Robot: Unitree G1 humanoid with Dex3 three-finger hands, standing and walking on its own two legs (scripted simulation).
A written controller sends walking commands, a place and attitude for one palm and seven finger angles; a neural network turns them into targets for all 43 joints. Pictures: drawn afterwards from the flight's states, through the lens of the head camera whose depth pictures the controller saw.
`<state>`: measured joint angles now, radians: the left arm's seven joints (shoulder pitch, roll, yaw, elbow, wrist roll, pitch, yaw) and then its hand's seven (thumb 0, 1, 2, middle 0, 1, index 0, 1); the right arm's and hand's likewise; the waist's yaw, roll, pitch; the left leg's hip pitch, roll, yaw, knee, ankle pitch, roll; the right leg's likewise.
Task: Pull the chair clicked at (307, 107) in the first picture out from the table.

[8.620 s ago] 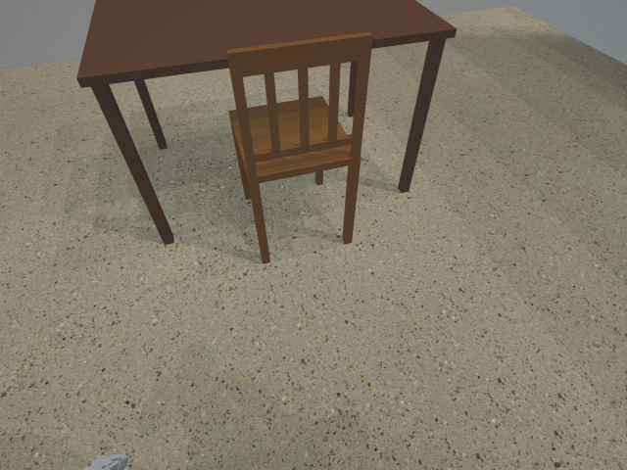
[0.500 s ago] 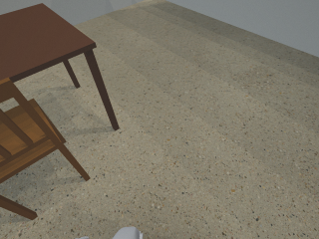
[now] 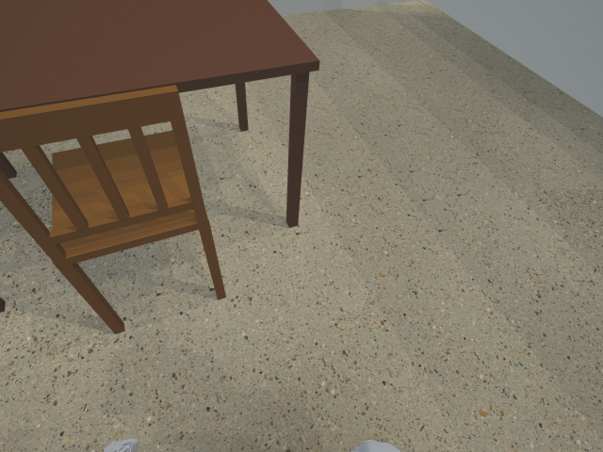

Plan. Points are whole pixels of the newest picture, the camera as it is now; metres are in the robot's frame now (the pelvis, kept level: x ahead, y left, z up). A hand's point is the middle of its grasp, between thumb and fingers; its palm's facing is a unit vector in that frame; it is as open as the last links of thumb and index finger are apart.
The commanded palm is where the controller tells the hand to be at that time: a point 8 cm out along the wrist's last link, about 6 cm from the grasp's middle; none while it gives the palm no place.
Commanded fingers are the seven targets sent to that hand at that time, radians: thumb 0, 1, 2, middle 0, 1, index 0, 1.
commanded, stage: turn to face it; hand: left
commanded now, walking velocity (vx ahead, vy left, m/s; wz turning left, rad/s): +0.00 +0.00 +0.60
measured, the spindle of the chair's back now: (105, 180) +0.63 +0.47 -0.11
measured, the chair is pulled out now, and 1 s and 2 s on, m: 0.00 0.00 0.00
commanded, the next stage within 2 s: take the last steps up to it in 0.52 s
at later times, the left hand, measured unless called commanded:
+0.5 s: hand out of the picture +0.00 +0.17 -0.16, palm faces +0.29 -0.92 -0.26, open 7.4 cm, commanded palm none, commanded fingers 0.00 0.90 0.90 -0.20 -0.30 -0.20 -0.30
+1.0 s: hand out of the picture -0.04 +0.19 -0.16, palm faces +0.36 -0.91 -0.20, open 7.4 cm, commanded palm none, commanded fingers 0.00 0.90 0.90 -0.20 -0.30 -0.20 -0.30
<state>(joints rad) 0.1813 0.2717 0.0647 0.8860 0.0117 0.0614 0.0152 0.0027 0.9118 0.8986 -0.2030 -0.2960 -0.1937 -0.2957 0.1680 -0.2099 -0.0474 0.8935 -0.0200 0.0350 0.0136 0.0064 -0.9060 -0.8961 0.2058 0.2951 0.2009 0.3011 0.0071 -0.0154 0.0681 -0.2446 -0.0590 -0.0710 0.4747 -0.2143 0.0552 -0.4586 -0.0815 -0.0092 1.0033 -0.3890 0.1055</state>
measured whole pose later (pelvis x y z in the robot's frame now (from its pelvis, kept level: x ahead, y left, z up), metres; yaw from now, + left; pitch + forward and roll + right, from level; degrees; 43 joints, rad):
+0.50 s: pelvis -0.01 -0.04 +0.00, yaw +16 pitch -1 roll +2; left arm 0.24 0.19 0.03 0.89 0.02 0.01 0.02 0.00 0.91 0.90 -0.21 -0.30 -0.20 -0.30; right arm 0.21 -0.25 -0.08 0.97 -0.02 0.08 0.02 0.01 -0.91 -0.90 0.20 0.29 0.19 0.30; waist 0.00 0.00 0.08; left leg -0.39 0.02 0.00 0.92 -0.46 -0.07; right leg -0.20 -0.11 -0.15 0.53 -0.30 0.01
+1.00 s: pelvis +0.00 +0.00 +0.00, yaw +20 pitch -2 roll +0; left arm 0.27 0.19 0.03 1.03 0.02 0.03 -0.02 0.00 0.91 0.90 -0.20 -0.30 -0.19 -0.30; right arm 0.31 -0.18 -0.04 1.03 -0.03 -0.02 -0.01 0.00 -0.93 -0.90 0.21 0.30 0.20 0.30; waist -0.01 0.00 0.01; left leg -0.10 -0.03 0.01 0.37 -0.24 0.04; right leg -0.37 -0.08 -0.07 0.78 -0.36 0.04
